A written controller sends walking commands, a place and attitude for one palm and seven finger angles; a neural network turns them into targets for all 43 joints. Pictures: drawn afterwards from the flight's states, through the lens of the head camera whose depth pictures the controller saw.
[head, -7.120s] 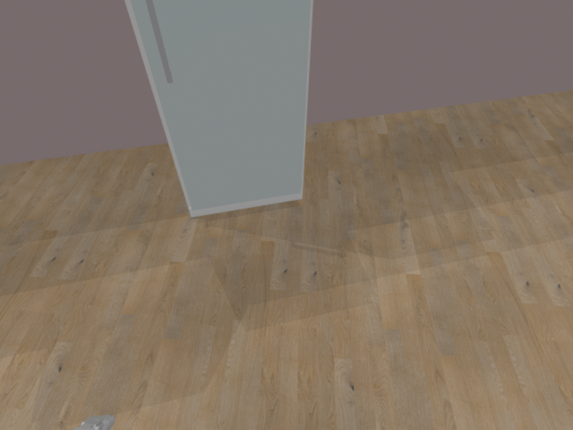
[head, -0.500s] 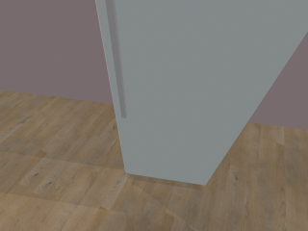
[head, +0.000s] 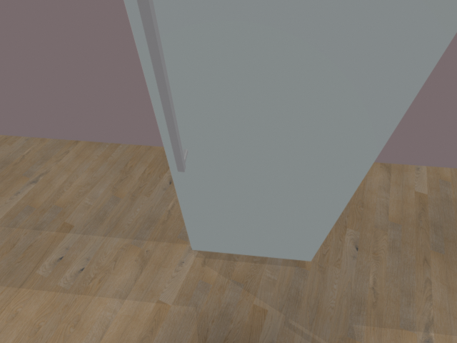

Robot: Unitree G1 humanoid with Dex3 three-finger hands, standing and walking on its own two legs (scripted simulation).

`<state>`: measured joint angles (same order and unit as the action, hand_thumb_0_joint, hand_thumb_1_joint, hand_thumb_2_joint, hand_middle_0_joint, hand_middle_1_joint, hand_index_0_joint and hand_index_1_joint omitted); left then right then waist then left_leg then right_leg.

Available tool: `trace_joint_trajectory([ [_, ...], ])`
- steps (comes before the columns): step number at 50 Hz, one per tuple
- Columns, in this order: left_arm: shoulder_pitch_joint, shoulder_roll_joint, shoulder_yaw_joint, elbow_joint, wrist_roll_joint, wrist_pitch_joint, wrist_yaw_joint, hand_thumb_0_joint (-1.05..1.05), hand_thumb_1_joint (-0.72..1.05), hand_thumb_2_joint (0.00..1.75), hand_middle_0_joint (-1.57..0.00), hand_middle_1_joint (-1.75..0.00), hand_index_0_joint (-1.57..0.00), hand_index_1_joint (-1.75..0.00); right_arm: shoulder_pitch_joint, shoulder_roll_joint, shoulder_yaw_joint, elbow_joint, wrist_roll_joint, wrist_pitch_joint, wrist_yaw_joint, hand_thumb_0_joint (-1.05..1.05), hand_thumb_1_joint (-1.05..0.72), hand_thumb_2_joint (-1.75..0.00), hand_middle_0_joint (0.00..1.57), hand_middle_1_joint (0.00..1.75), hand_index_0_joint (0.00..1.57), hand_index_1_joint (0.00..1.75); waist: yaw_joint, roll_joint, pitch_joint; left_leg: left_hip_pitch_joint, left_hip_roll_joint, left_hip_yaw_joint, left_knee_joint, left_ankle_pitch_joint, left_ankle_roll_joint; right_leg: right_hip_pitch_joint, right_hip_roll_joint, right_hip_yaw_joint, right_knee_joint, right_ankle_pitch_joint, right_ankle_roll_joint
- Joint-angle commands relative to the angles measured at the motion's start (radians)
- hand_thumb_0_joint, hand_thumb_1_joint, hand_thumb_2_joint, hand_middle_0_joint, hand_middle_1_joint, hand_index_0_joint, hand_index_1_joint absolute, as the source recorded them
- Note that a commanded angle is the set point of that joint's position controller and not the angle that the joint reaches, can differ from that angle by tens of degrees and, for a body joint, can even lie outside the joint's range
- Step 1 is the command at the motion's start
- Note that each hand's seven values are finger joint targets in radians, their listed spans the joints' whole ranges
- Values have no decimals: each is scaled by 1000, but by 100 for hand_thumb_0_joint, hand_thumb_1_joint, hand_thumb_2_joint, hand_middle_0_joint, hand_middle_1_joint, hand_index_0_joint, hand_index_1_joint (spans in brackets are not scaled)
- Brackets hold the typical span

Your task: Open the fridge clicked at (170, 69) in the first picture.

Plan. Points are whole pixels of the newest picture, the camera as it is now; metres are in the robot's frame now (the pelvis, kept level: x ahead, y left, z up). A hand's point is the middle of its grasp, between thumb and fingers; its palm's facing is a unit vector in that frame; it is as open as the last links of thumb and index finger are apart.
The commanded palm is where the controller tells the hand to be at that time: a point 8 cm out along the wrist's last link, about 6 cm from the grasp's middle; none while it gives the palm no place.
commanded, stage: come to a stop and stand still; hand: left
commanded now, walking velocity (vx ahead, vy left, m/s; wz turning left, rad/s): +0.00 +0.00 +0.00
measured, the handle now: (168, 88) +0.51 +0.14 +0.17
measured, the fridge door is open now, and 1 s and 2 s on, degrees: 0 0 0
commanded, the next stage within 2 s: look again from close up in 1.50 s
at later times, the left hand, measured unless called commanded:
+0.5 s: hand out of the picture -0.05 +0.21 -0.16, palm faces +0.02 -0.97 -0.24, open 7.4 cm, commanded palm none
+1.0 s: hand out of the picture +0.01 +0.18 -0.16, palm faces +0.01 -0.98 -0.21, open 7.4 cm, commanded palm none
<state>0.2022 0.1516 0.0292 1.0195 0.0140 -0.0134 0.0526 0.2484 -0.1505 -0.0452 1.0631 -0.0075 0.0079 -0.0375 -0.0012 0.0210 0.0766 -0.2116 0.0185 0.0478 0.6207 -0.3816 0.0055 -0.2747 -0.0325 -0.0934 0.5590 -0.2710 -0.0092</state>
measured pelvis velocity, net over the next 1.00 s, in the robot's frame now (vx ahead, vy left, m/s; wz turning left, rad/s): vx -0.01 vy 0.01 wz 0.00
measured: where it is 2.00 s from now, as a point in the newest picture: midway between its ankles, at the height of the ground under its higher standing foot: outside the picture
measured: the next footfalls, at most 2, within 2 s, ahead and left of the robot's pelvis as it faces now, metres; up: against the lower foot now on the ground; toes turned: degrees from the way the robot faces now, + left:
none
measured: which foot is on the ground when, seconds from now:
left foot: down 0.00-1.00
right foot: down 0.00-1.00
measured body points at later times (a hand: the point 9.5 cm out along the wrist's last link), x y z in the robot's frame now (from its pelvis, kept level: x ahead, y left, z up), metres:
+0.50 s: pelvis -0.04 +0.02 +0.01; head -0.04 +0.00 +0.46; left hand -0.05 +0.26 -0.14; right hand -0.02 -0.22 -0.15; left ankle -0.02 +0.11 -0.73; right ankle +0.01 -0.11 -0.73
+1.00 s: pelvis -0.01 +0.01 +0.01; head +0.00 +0.00 +0.46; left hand +0.01 +0.24 -0.15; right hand -0.01 -0.21 -0.16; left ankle -0.02 +0.11 -0.73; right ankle +0.01 -0.11 -0.73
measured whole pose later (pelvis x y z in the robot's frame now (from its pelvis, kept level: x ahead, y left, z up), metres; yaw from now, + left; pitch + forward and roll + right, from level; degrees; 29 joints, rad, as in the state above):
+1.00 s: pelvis -0.01 +0.01 +0.01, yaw +0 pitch -1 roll +1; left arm 0.25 0.16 -0.01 1.10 0.01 -0.02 0.03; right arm 0.28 -0.15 0.01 1.12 -0.02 -0.03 -0.02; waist 0.00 0.01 0.03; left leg -0.17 -0.01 0.05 0.44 -0.26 0.02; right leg -0.24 -0.03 -0.05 0.48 -0.22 0.00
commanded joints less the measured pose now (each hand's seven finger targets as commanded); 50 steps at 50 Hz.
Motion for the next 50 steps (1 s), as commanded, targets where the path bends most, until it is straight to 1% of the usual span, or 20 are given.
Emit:
trace_joint_trajectory([
  [1,68,156,15,-62,12,-21,9,0,90,90,-20,-30,-20,-30,63,-38,-5,-118,4,-14,14,0,-90,-90,20,30,20,30,-26,-79,-175,-33,11,-6,-26,-7,-4,125,-228,188,-86,553,-137],
  [2,27,162,11,-72,3,-14,4,0,90,90,-20,-30,-20,-30,99,-44,-1,-105,-1,-14,17,0,-90,-90,20,30,20,30,-50,-17,-123,37,13,-8,-120,102,-4,14,-184,164,-86,290,-101],
  [3,16,142,7,-78,-4,-7,-2,0,90,90,-20,-30,-20,-30,101,-78,0,-106,-9,-21,19,0,-90,-90,20,30,20,30,-40,67,-58,18,68,-73,-177,165,17,-53,-114,135,-82,93,-59],
  [4,12,139,7,-85,2,0,-7,0,90,90,-20,-30,-20,-30,80,-118,-1,-128,-16,-28,21,0,-90,-90,20,30,20,30,-19,106,-7,-81,135,-138,-239,148,46,-33,-62,90,-91,-40,-31],
  [5,20,127,5,-85,7,10,-10,0,90,90,-20,-30,-20,-30,36,-135,0,-145,-17,-29,22,0,-90,-90,20,30,20,30,-2,147,39,-155,136,-178,-303,58,56,-6,-30,74,-69,-78,-18],
  [6,40,128,1,-77,9,13,-15,0,90,90,-20,-30,-20,-30,4,-154,1,-159,-17,-30,21,0,-90,-90,20,30,20,30,11,130,70,-203,133,-186,-341,-49,59,14,-22,69,-69,-72,-15],
  [8,71,133,-5,-64,10,12,-24,0,90,90,-20,-30,-20,-30,-12,-173,1,-172,-16,-29,22,0,-90,-90,20,30,20,30,17,40,70,-219,113,-171,-368,-163,54,34,-28,87,-95,-67,-20],
  [9,73,136,-7,-62,12,6,-26,0,90,90,-20,-30,-20,-30,-5,-173,3,-171,-17,-32,22,0,-90,-90,20,30,20,30,16,31,57,-196,102,-163,-363,-124,53,37,-37,96,-109,-50,-23],
  [10,80,141,-7,-61,10,5,-28,0,90,90,-20,-30,-20,-30,3,-176,6,-168,-16,-32,22,0,-90,-90,20,30,20,30,12,31,36,-178,98,-156,-367,-136,50,36,-41,105,-123,-73,-22],
  [12,92,145,-9,-59,10,6,-30,0,90,90,-20,-30,-20,-30,12,-176,8,-161,-17,-28,25,0,-90,-90,20,30,20,30,10,-7,31,-165,87,-143,-361,-158,47,16,-48,117,-151,-126,-17],
  [16,93,158,-10,-54,9,-1,-30,0,90,90,-20,-30,-20,-30,48,-168,14,-136,-16,-25,26,0,-90,-90,20,30,20,30,-5,-60,26,-122,64,-123,-324,-104,44,-32,-67,157,-206,-202,-20],
  [22,111,161,-10,-31,4,-10,-30,0,90,90,-20,-30,-20,-30,79,-155,21,-86,-14,-28,26,0,-90,-90,20,30,20,30,-9,-57,7,-94,58,-112,-300,-47,41,-41,-76,188,-224,-212,-29],
  [23,111,162,-10,-25,3,-11,-31,0,90,90,-20,-30,-20,-30,84,-154,22,-78,-13,-29,26,0,-90,-90,20,30,20,30,-9,-62,8,-93,58,-109,-297,-34,39,-38,-78,185,-222,-203,-30],
  [25,116,157,-13,-14,2,-13,-29,0,90,90,-20,-30,-20,-30,86,-150,24,-60,-11,-34,24,0,-90,-90,20,30,20,30,-6,-30,-3,-90,64,-117,-307,-23,39,-19,-76,178,-210,-164,-30],
  [30,127,145,-15,15,3,-13,-27,0,90,90,-20,-30,-20,-30,101,-137,28,-27,-8,-38,22,0,-90,-90,20,30,20,30,2,-38,15,-123,69,-127,-321,-33,39,9,-77,172,-196,-136,-30],
  [32,133,140,-17,25,1,-14,-27,0,90,90,-20,-30,-20,-30,106,-131,29,-13,-9,-40,21,0,-90,-90,20,30,20,30,4,-24,9,-120,68,-124,-318,-16,37,18,-78,170,-192,-119,-31],
  [39,130,120,-21,45,-1,-18,-21,0,90,90,-20,-30,-20,-30,116,-112,36,15,-4,-50,14,0,-90,-90,20,30,20,30,7,-8,-22,-73,81,-113,-301,145,34,73,-77,145,-159,58,-30],
  [45,115,120,-20,50,-1,-19,-19,0,90,90,-20,-30,-20,-30,103,-106,36,25,-3,-50,9,0,-90,-90,20,30,20,30,7,-23,-21,-47,80,-94,-281,209,29,85,-82,147,-154,130,-30],
  [48,107,121,-19,48,-1,-18,-20,0,90,90,-20,-30,-20,-30,95,-106,36,26,-5,-49,9,0,-90,-90,20,30,20,30,5,-16,-22,-35,80,-92,-285,209,27,80,-82,146,-159,123,-30],
  [50,103,128,-17,45,0,-20,-19,0,90,90,-20,-30,-20,-30,90,-110,35,27,-4,-51,8,0,-90,-90,20,30,20,30,4,-33,-31,-22,81,-90,-273,249,27,92,-84,144,-151,176,-30],
])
